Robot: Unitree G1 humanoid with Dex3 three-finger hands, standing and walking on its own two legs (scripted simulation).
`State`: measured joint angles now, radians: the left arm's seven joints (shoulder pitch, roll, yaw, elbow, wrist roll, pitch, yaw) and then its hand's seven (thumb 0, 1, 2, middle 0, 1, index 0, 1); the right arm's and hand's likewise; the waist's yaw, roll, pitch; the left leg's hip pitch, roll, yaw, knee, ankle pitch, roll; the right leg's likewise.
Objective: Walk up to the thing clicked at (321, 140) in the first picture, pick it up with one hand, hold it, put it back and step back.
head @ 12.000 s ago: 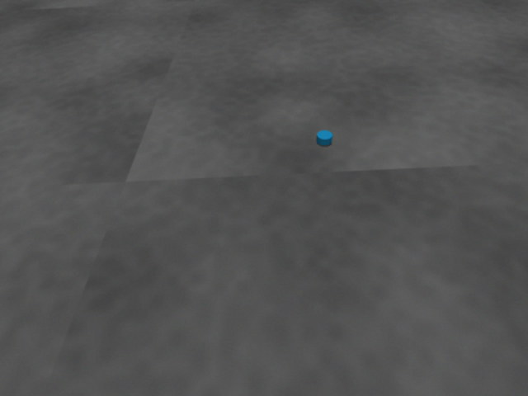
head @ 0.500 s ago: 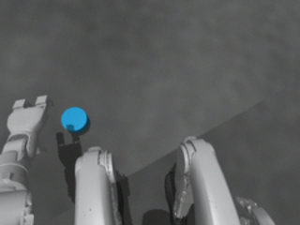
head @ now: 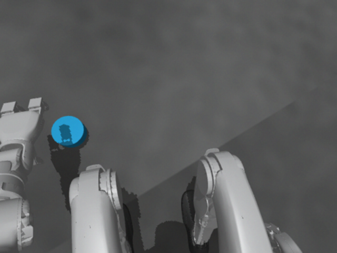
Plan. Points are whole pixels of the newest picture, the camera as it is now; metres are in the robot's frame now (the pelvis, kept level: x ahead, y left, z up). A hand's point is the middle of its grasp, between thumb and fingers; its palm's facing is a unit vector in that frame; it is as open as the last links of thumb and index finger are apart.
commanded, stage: rise first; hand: left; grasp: from above
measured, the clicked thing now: (69, 132) +0.45 +0.28 -0.32
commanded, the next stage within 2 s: approach in 0.46 s
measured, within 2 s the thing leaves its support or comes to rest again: neither
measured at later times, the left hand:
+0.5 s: hand (40, 136) +0.41 +0.31 -0.19, palm faces -0.43 -0.08 -0.90, open 14.2 cm
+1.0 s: hand (72, 111) +0.49 +0.24 -0.21, palm faces -0.33 -0.07 -0.94, open 14.1 cm
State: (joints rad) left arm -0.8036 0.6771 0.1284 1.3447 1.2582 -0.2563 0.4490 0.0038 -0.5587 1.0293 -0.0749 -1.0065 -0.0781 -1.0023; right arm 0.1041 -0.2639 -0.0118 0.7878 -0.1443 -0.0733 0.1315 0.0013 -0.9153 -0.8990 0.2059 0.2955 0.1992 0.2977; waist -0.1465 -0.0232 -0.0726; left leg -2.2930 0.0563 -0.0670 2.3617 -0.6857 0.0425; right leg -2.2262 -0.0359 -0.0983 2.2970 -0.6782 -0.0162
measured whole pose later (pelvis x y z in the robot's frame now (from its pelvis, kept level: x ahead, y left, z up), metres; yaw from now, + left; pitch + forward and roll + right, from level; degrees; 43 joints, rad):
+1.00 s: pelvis +0.00 +0.00 -0.03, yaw -3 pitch +33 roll -8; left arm -0.99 0.71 0.14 1.52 1.32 -0.17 0.59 0.00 -0.54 1.00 -0.07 -1.05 -0.09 -1.04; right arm 0.13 -0.29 0.08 0.75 -0.19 -0.12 0.18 0.00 -0.91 -0.89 0.21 0.30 0.20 0.30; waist -0.30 -0.03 -0.01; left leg -2.37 0.07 -0.11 2.47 -0.70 0.04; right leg -2.29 -0.02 -0.13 2.37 -0.67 -0.02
